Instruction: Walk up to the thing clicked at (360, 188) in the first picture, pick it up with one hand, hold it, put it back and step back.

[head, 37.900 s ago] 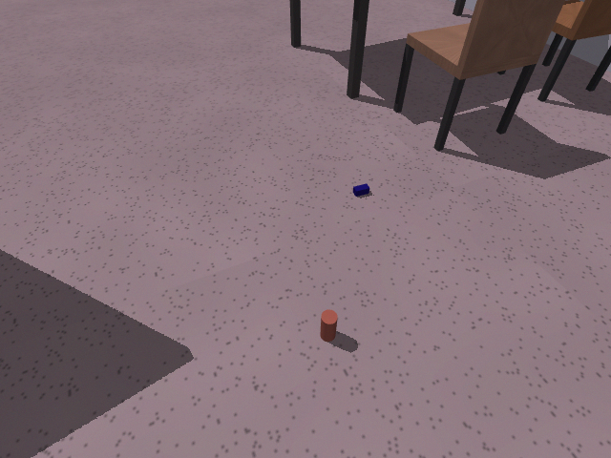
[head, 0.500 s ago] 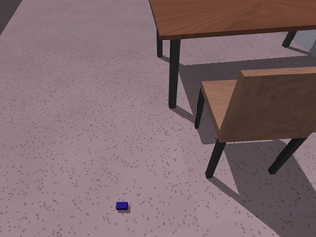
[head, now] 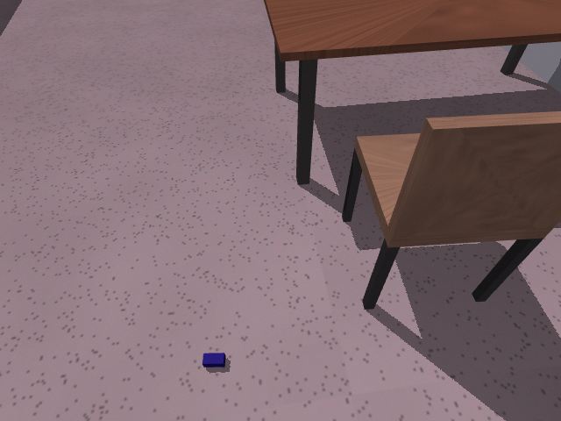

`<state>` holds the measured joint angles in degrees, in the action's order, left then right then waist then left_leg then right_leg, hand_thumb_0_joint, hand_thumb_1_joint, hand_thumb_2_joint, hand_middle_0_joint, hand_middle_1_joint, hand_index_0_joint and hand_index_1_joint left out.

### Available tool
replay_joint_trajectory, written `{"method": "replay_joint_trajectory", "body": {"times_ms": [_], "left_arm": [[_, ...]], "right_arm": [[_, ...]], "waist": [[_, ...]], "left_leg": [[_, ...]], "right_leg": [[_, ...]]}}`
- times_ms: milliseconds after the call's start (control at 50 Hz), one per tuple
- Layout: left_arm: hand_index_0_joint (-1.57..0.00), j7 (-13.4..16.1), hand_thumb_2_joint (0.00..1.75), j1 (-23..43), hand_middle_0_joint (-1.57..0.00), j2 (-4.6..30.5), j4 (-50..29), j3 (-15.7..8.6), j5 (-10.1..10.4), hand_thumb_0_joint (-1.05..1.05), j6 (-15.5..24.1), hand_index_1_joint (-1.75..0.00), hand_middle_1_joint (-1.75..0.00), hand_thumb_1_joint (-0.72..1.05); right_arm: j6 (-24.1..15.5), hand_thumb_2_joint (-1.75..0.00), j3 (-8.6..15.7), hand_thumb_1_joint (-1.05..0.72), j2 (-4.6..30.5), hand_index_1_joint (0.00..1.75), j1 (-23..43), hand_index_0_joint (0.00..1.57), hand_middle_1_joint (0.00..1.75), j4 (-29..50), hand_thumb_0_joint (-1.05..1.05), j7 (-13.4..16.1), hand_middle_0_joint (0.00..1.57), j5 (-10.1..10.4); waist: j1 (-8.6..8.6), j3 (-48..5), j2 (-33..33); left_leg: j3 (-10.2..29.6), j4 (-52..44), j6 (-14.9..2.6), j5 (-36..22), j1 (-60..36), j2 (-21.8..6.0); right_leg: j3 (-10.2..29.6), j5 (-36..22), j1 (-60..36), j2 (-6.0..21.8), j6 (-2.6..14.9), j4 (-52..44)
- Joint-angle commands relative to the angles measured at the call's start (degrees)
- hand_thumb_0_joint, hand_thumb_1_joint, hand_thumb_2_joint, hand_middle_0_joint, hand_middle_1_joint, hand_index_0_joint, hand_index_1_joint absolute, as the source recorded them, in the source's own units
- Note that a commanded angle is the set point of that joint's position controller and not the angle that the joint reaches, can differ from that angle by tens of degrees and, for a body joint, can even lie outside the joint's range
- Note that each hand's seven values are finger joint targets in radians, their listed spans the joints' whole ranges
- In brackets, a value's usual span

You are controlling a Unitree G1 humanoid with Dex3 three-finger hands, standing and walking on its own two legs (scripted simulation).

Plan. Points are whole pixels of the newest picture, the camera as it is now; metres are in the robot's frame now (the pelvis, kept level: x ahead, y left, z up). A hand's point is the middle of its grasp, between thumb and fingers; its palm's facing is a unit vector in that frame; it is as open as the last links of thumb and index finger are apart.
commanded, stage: step back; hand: left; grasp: from above
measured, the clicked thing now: (214, 360) +0.46 +0.27 -0.76
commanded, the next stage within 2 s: none
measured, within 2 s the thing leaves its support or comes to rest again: neither
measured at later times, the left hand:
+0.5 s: hand out of the picture +0.07 +0.31 -0.18, palm faces -0.07 -0.93 -0.35, open 7.4 cm
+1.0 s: hand out of the picture -0.05 +0.30 -0.15, palm faces -0.05 -0.91 -0.40, open 7.4 cm
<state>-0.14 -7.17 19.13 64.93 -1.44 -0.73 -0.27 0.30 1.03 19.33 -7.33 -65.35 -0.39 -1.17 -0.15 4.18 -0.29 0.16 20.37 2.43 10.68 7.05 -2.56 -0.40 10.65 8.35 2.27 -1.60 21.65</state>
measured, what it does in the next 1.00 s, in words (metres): walks backwards: right foot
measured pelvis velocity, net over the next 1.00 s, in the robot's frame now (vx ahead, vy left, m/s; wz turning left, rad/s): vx -0.18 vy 0.04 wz -0.05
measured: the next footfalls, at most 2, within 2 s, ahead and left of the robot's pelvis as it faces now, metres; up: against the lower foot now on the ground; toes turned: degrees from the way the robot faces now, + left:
right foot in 0.70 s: -0.09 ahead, -0.07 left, +0.00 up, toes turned -2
left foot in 1.06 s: -0.19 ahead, +0.16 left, +0.00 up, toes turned -4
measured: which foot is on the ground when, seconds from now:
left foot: down 0.00-0.74, up 0.76-1.00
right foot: down 0.00-0.28, up 0.30-0.68, down 0.70-1.00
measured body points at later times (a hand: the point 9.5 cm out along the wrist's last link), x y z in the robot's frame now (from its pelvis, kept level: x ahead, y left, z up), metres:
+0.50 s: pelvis -0.07 +0.05 -0.01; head +0.01 +0.08 +0.43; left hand +0.07 +0.35 -0.15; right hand -0.01 -0.27 -0.12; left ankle -0.05 +0.13 -0.75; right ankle -0.08 -0.09 -0.67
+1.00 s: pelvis -0.18 +0.04 -0.02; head -0.12 +0.03 +0.43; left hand -0.05 +0.35 -0.12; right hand -0.11 -0.28 -0.14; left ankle -0.23 +0.17 -0.70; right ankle -0.13 -0.07 -0.75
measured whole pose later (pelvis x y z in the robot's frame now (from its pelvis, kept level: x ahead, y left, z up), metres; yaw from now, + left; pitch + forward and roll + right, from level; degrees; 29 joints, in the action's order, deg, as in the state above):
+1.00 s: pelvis -0.18 +0.04 -0.02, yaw -3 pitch -1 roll +1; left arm 0.9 -7.0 19.9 45.2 -4.0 -2.2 -2.6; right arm 2.0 2.2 23.7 -9.4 -51.4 1.5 -0.1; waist -0.8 9.6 -0.6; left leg 5.7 53.2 1.2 29.0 19.4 4.6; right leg 1.1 11.9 20.7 -0.3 1.3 33.2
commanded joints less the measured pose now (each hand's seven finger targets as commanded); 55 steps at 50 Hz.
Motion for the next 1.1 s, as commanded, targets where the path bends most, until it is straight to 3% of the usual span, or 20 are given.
{"method": "replay_joint_trajectory", "body": {"times_ms": [0, 60, 160, 200, 220, 240, 260, 300, 400, 580, 680, 700, 740, 760, 820, 920, 1000, 1040, 1060, 1080], "left_arm": [[-0.20, 1.3, 0.90, 0.8, -0.20, 15.7, -5.6, -4.6, 1.4, 0.00, 0.7, -0.30, -0.30, 0.90], [-0.20, 1.4, 0.90, 1.9, -0.20, 16.6, -8.0, -5.2, 1.2, 0.00, 0.4, -0.30, -0.30, 0.90], [-0.20, 1.5, 0.90, 7.1, -0.20, 18.5, -13.5, -5.8, -0.8, 0.00, -0.5, -0.30, -0.30, 0.90], [-0.20, 1.7, 0.90, 9.9, -0.20, 17.7, -15.2, -5.3, -0.7, 0.00, -1.0, -0.30, -0.30, 0.90], [-0.20, 1.7, 0.90, 9.5, -0.20, 16.1, -15.7, -4.8, -0.3, 0.00, -1.4, -0.30, -0.30, 0.90], [-0.20, 1.8, 0.90, 9.3, -0.20, 13.1, -16.6, -4.1, 0.4, 0.00, -1.9, -0.30, -0.30, 0.90], [-0.20, 2.3, 0.90, 8.6, -0.20, 11.1, -17.0, -3.8, 0.5, 0.00, -2.3, -0.30, -0.30, 0.90], [-0.20, 2.9, 0.90, 3.1, -0.20, 11.5, -16.1, -3.8, 0.3, 0.00, -2.9, -0.30, -0.30, 0.90], [-0.20, 2.6, 0.90, 0.2, -0.20, 13.1, -15.6, -4.5, 0.4, 0.00, -2.8, -0.30, -0.30, 0.90], [-0.20, 1.5, 0.90, -0.2, -0.20, 12.7, -18.5, -5.5, -0.5, 0.00, -1.6, -0.30, -0.30, 0.90], [-0.20, 1.0, 0.90, -7.1, -0.20, 12.3, -16.4, -6.0, -1.1, 0.00, -0.8, -0.30, -0.30, 0.90], [-0.20, 1.1, 0.90, -7.6, -0.20, 14.7, -16.6, -6.6, -1.7, 0.00, -0.4, -0.30, -0.30, 0.90], [-0.20, 0.8, 0.90, -0.9, -0.20, 22.0, -20.1, -8.1, -1.4, 0.00, -0.7, -0.30, -0.30, 0.90], [-0.20, 1.0, 0.90, 2.5, -0.20, 20.4, -21.9, -7.8, -1.8, 0.00, -0.4, -0.30, -0.30, 0.90], [-0.20, 1.6, 0.90, 4.3, -0.20, 14.3, -23.4, -6.4, -1.0, 0.00, -0.2, -0.30, -0.30, 0.90], [-0.20, 1.8, 0.90, -2.2, -0.20, 13.2, -23.9, -6.4, -1.4, 0.00, -0.9, -0.30, -0.30, 0.90], [-0.20, 1.6, 0.90, -1.1, -0.20, 14.7, -24.9, -6.3, -0.8, 0.00, -2.2, -0.30, -0.30, 0.90], [-0.20, 1.1, 0.90, 0.0, -0.20, 14.2, -25.7, -5.8, -0.2, 0.00, -3.0, -0.30, -0.30, 0.90], [-0.20, 0.9, 0.90, -1.4, -0.20, 12.3, -26.1, -5.3, -0.1, 0.00, -3.2, -0.30, -0.30, 0.90], [-0.20, 1.1, 0.90, 1.4, -0.20, 12.1, -27.0, -5.5, -0.1, 0.00, -2.9, -0.30, -0.30, 0.90]], "right_arm": [[-0.1, -0.90, 3.0, -0.90, 13.6, 0.30, 2.7, 0.20, 0.30, 5.3, 0.00, 0.6, 0.20, 1.4], [0.6, -0.90, 3.4, -0.90, 12.8, 0.30, 1.8, 0.20, 0.30, 6.9, 0.00, 0.7, 0.20, 1.6], [2.4, -0.90, 4.0, -0.90, 12.1, 0.30, -2.9, 0.20, 0.30, 9.0, 0.00, 0.0, 0.20, 1.1], [2.0, -0.90, 4.3, -0.90, 12.4, 0.30, -5.6, 0.20, 0.30, 9.2, 0.00, -0.1, 0.20, 1.2], [1.4, -0.90, 4.4, -0.90, 13.5, 0.30, -5.5, 0.20, 0.30, 9.5, 0.00, 0.1, 0.20, 1.1], [0.9, -0.90, 5.3, -0.90, 17.3, 0.30, -4.2, 0.20, 0.30, 10.2, 0.00, 0.5, 0.20, 0.1], [0.5, -0.90, 6.2, -0.90, 20.9, 0.30, -4.0, 0.20, 0.30, 10.7, 0.00, 0.8, 0.20, -0.4], [0.1, -0.90, 6.3, -0.90, 20.7, 0.30, -2.6, 0.20, 0.30, 12.4, 0.00, 1.4, 0.20, -0.8], [-0.2, -0.90, 5.5, -0.90, 15.4, 0.30, 2.8, 0.20, 0.30, 16.0, 0.00, 2.7, 0.20, -0.7], [0.2, -0.90, 6.0, -0.90, 16.9, 0.30, -0.7, 0.20, 0.30, 18.3, 0.00, 2.4, 0.20, -0.3], [0.7, -0.90, 5.7, -0.90, 16.8, 0.30, 2.1, 0.20, 0.30, 19.3, 0.00, 1.9, 0.20, 0.5], [0.7, -0.90, 5.2, -0.90, 15.2, 0.30, 2.2, 0.20, 0.30, 19.5, 0.00, 1.7, 0.20, 1.1], [1.3, -0.90, 5.2, -0.90, 13.2, 0.30, 3.2, 0.20, 0.30, 19.7, 0.00, 2.2, 0.20, 1.0], [1.6, -0.90, 5.6, -0.90, 14.4, 0.30, 1.0, 0.20, 0.30, 18.6, 0.00, 2.3, 0.20, 0.6], [1.4, -0.90, 4.7, -0.90, 13.5, 0.30, -2.5, 0.20, 0.30, 16.6, 0.00, 1.7, 0.20, 1.3], [0.0, -0.90, 3.3, -0.90, 12.8, 0.30, -2.9, 0.20, 0.30, 18.4, 0.00, 2.6, 0.20, 1.6], [-0.6, -0.90, 3.9, -0.90, 12.1, 0.30, -6.3, 0.20, 0.30, 17.9, 0.00, 2.5, 0.20, 0.5], [-0.8, -0.90, 4.8, -0.90, 13.1, 0.30, -8.0, 0.20, 0.30, 17.3, 0.00, 2.4, 0.20, -0.6], [-1.0, -0.90, 5.8, -0.90, 16.9, 0.30, -7.7, 0.20, 0.30, 17.8, 0.00, 2.3, 0.20, -1.4], [-0.7, -0.90, 7.0, -0.90, 23.0, 0.30, -4.7, 0.20, 0.30, 19.1, 0.00, 1.7, 0.20, -1.5]], "waist": [[-0.07, -2.3, 1.2], [0.54, -7.6, 4.6], [1.33, -8.7, 13.0], [3.26, -8.9, 13.4], [3.30, -8.4, 8.4], [3.05, -7.1, -4.2], [2.78, -5.6, -12.2], [1.40, -7.8, -8.3], [-0.90, -8.2, -8.4], [1.76, -7.2, -7.0], [-1.46, -9.2, -4.9], [-1.46, -10.3, 0.6], [-2.48, -3.2, 18.5], [-0.80, -0.1, 15.3], [0.91, -0.9, 7.1], [-2.72, -8.9, 8.5], [-0.93, -10.6, 10.8], [0.24, -9.5, 8.5], [-0.32, -9.4, -0.7], [0.64, -7.0, -13.4]], "left_leg": [[2.4, 5.2, -4.35, -15.9, 2.3, -3.4], [0.0, 14.3, -4.14, -11.3, 1.9, -0.1], [0.7, 29.1, -4.87, 19.5, 5.6, 4.6], [1.2, 20.3, -5.24, 10.4, 4.7, 2.7], [2.5, 11.5, -5.16, -4.4, 5.0, 0.1], [12.6, 3.8, -5.97, -19.7, 5.4, -7.7], [22.5, 0.5, -7.99, -31.3, -1.2, -13.5], [20.6, 3.7, -9.93, -39.0, -2.7, -15.7], [11.2, 7.2, -11.38, -33.2, -5.0, -10.0], [12.5, 7.6, -15.55, -21.9, -3.2, -13.5], [9.8, 11.8, -10.55, -8.6, 5.5, -10.3], [7.3, 16.0, -7.66, -4.2, 10.8, -7.0], [1.2, 37.3, -2.24, 25.0, 16.5, 7.6], [6.7, 44.7, -2.06, 25.6, 14.6, 6.4], [8.7, 47.1, -2.44, 18.7, 17.2, 10.1], [5.2, 32.5, -0.36, 19.5, 23.5, 7.4], [1.5, 9.1, -1.95, 10.4, 13.1, 4.2], [2.5, 0.7, -3.06, -4.4, 4.3, 2.9], [14.3, 0.3, -5.95, -6.6, -1.1, -5.7], [27.9, -1.9, -13.07, -12.7, 0.5, -17.1]], "right_leg": [[4.0, -18.6, 2.6, 4.6, 3.85, 1.8], [7.3, -22.0, 3.0, 8.4, 8.01, 1.2], [12.9, -20.5, 8.8, 16.2, 15.28, 2.3], [9.1, -18.6, 8.6, 12.9, 11.50, 7.6], [6.2, -14.7, 8.1, 8.6, 8.16, 12.4], [3.2, -5.6, 11.7, 0.4, 4.66, 22.6], [5.0, 20.0, 21.9, -8.6, 3.48, 28.7], [10.7, 25.1, 22.5, -8.0, 3.73, 37.4], [11.4, 15.7, 23.0, -7.4, 2.78, 44.8], [4.7, 16.3, 14.3, -3.8, 0.95, 25.1], [2.9, 1.1, 1.3, -2.9, 4.18, 4.4], [10.9, -4.1, -1.7, 2.1, 6.15, 4.3], [32.1, -3.7, 11.6, 19.3, 20.27, -4.7], [32.6, -3.9, 16.4, 20.1, 20.51, -5.2], [16.6, -14.5, 10.7, 10.3, 14.43, -0.2], [14.3, -24.9, -11.0, 9.3, 14.38, 6.6], [11.6, -24.7, -8.7, 9.0, 11.92, 13.1], [10.1, -14.6, 1.0, 6.1, 7.99, 15.5], [7.6, -1.6, 11.6, 1.7, 5.31, 19.9], [2.1, 19.9, 20.8, -7.4, 2.74, 28.2]]}}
